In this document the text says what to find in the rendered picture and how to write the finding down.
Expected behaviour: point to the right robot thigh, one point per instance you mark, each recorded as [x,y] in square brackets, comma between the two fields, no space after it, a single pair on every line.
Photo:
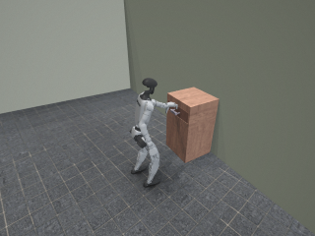
[142,144]

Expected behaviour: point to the left robot upper arm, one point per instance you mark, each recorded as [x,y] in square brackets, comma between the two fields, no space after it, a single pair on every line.
[154,102]

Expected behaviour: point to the left robot forearm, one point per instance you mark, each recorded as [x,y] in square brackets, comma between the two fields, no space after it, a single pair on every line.
[161,105]

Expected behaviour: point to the drawer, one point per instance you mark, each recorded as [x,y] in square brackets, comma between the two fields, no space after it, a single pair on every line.
[184,115]

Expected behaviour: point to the humanoid robot head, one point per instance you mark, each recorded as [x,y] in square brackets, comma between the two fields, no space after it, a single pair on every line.
[149,83]

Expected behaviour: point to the right robot upper arm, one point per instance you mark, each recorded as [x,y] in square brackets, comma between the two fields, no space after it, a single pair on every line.
[148,109]

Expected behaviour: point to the handle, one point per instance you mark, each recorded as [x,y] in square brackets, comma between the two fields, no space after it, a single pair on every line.
[172,111]

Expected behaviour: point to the robot right hand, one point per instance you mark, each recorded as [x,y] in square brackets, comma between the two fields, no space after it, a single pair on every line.
[153,151]

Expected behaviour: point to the cabinet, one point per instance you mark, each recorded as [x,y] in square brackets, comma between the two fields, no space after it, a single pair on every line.
[193,139]

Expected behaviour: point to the right robot forearm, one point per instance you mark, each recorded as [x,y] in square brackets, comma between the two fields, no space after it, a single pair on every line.
[146,136]

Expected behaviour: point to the robot left hand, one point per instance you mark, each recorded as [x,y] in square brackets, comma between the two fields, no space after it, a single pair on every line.
[171,104]

